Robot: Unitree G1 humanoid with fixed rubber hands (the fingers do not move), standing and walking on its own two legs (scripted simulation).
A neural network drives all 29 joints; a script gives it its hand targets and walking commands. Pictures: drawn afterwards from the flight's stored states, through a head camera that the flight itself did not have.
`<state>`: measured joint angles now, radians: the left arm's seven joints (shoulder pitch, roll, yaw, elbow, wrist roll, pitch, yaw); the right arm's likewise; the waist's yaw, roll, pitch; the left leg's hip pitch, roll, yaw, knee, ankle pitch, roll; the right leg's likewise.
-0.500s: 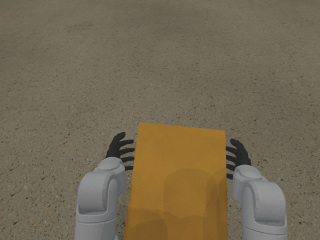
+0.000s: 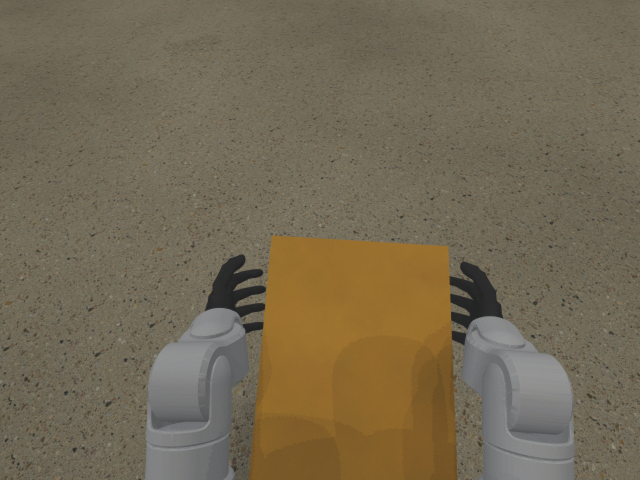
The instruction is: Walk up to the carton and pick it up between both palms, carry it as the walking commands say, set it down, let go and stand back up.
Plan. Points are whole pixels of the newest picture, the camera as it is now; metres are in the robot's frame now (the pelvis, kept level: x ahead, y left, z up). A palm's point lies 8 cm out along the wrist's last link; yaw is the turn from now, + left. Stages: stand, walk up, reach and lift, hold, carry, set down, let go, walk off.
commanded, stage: carry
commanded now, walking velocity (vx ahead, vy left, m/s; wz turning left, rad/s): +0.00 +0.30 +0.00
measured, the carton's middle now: (347, 355) +0.28 +0.01 +0.00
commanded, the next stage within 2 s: none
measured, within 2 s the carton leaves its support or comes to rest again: neither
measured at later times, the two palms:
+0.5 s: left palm (28, 430) +0.16 +0.31 +0.09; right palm (325, 439) +0.16 +0.03 +0.09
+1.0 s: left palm out of the picture +0.06 +0.47 +0.08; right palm out of the picture +0.07 +0.19 +0.09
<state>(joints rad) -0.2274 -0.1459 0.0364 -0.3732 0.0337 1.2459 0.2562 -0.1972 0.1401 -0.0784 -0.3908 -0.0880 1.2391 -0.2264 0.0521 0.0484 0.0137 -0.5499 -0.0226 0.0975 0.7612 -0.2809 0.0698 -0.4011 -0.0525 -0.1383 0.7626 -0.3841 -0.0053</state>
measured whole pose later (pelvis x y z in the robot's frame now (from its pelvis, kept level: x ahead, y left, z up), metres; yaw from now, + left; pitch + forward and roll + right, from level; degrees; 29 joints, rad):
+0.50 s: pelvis -0.12 +0.16 +0.00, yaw -1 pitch +3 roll +0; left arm -0.23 -0.15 0.05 -0.39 0.04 1.25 0.27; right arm -0.22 0.14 -0.07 -0.37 -0.08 1.24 -0.24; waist 0.06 -0.01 0.01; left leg -0.57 -0.03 0.13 0.68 -0.17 0.10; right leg -0.37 -0.03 -0.12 0.77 -0.47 0.00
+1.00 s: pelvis -0.21 +0.32 +0.00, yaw -1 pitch +3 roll +0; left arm -0.23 -0.15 0.06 -0.41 0.04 1.28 0.27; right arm -0.22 0.14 -0.06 -0.38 -0.08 1.24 -0.24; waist 0.05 -0.03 0.04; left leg -0.54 -0.01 0.12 0.68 -0.19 0.08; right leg -0.46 -0.06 -0.10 0.93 -0.53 0.03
